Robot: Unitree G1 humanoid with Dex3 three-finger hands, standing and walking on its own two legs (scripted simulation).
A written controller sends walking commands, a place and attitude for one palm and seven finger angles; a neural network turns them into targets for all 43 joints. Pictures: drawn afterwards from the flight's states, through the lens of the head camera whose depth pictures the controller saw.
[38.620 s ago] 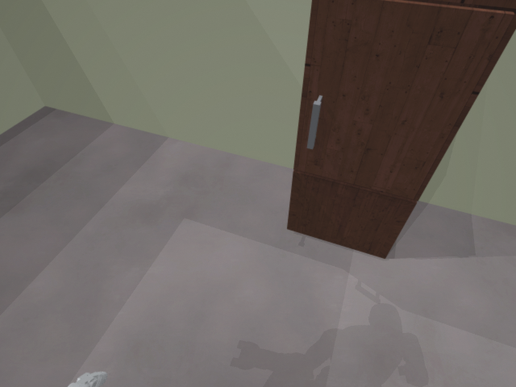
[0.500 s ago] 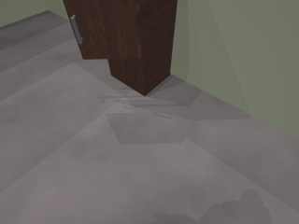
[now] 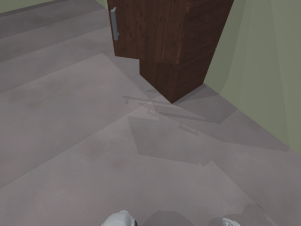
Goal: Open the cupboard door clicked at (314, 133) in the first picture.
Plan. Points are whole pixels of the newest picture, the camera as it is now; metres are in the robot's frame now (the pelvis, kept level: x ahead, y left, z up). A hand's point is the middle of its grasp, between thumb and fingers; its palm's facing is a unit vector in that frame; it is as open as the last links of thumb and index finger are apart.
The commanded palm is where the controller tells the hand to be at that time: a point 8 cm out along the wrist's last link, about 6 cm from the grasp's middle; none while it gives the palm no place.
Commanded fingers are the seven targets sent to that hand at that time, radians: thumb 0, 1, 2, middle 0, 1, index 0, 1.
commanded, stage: take the last steps up to it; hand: left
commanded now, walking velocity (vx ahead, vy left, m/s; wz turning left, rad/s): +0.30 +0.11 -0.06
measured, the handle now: (115, 24) +1.10 +0.31 -0.08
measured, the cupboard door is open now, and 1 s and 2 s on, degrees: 42 42 42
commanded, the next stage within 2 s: come to a stop and stand still in 1.16 s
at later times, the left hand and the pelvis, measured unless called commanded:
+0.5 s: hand (110, 153) +0.34 +0.17 -0.13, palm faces -0.12 -0.97 -0.19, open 7.4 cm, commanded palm none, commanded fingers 0.00 0.90 0.90 -0.20 -0.30 -0.20 -0.30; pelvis +0.19 +0.01 +0.01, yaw -4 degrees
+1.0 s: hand (86, 157) +0.33 +0.26 -0.17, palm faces +0.01 -0.99 -0.15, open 7.4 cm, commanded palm none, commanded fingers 0.00 0.90 0.90 -0.20 -0.30 -0.20 -0.30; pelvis +0.37 +0.08 +0.02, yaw -4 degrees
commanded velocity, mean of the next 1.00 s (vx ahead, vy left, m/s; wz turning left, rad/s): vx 0.29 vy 0.09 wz -0.03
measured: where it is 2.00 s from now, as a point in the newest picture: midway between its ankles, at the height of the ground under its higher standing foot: (140, 179)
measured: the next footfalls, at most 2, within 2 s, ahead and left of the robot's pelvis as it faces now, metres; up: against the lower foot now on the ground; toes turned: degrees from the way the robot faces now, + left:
right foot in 0.50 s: +0.27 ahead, -0.10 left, +0.00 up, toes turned -11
left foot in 0.88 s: +0.46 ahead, +0.16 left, +0.00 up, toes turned +4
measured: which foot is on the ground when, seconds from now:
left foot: down 0.00-0.50, up 0.52-0.86, down 0.88-1.00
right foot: up 0.00-0.48, down 0.50-0.90, up 0.92-1.00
